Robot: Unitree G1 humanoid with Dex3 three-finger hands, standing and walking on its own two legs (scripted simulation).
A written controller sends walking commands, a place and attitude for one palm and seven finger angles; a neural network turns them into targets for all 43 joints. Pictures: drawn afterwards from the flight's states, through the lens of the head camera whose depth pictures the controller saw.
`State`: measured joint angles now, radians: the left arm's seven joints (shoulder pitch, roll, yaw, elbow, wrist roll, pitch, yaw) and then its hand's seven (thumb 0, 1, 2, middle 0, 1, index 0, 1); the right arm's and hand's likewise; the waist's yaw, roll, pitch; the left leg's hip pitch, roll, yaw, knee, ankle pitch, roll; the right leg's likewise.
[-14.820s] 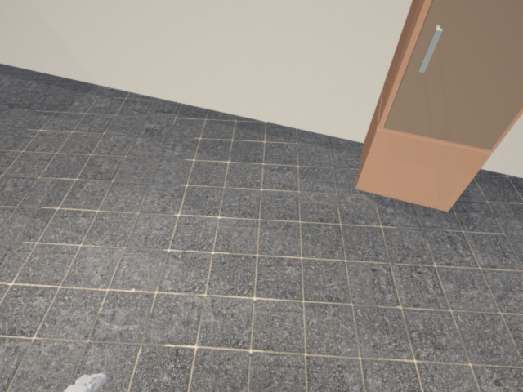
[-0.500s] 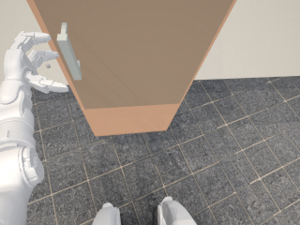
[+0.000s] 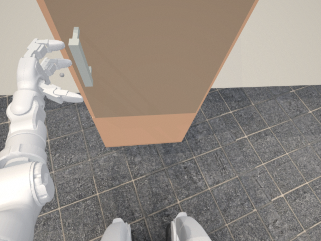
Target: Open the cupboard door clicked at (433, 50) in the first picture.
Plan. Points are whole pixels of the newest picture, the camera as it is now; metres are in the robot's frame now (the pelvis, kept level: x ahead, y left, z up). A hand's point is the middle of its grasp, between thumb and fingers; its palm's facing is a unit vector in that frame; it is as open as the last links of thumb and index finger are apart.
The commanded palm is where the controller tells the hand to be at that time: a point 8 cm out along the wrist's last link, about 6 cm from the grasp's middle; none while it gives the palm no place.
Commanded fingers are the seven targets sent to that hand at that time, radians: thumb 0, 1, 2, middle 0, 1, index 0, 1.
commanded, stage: slide the fingers in behind the handle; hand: left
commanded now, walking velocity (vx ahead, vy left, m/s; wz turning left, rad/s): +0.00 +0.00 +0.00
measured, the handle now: (83, 59) +0.54 +0.16 +0.07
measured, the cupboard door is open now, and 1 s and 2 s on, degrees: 0 0 1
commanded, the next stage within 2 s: close the thumb around the handle in 1.52 s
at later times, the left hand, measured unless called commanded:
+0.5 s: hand (67, 77) +0.49 +0.19 +0.07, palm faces +0.08 -1.00 -0.01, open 14.4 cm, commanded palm +0.47 +0.20 +0.07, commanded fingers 0.00 -0.50 0.30 -0.30 -1.20 -0.30 -1.20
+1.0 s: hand (93, 78) +0.49 +0.13 +0.07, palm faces -0.06 -1.00 -0.03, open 14.5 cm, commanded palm +0.47 +0.17 +0.07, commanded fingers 0.00 -0.50 0.30 -0.30 -1.20 -0.30 -1.20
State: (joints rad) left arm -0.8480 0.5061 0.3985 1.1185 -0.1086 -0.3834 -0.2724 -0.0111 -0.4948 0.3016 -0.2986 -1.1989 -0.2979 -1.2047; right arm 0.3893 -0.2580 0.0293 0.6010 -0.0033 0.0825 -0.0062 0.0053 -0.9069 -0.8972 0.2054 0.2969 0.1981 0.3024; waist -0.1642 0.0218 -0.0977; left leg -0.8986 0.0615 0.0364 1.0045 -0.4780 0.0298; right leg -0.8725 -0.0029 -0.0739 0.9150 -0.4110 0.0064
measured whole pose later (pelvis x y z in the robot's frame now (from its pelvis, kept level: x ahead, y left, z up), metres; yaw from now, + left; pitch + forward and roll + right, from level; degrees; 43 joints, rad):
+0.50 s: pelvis -0.01 -0.02 +0.00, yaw +2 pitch +21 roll -3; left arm -0.91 0.47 0.32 1.17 -0.14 -0.42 -0.19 -0.01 -0.49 0.30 -0.30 -1.20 -0.20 -1.22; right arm 0.39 -0.26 0.02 0.66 -0.01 0.05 0.00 0.01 -0.91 -0.90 0.20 0.30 0.20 0.30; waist -0.15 0.02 -0.09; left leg -0.93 0.05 0.00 1.02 -0.46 0.01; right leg -0.90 -0.01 -0.11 0.95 -0.42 -0.02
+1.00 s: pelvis -0.01 -0.01 +0.00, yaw +3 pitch +21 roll -3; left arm -0.92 0.34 0.17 1.14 -0.12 -0.42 -0.15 -0.01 -0.50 0.30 -0.29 -1.20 -0.17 -1.20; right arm 0.35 -0.25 0.01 0.68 -0.02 0.03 0.03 0.01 -0.91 -0.90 0.20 0.30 0.20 0.30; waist -0.13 0.03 -0.10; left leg -0.92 0.04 -0.02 1.03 -0.47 0.01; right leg -0.88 -0.02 -0.12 0.95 -0.43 -0.01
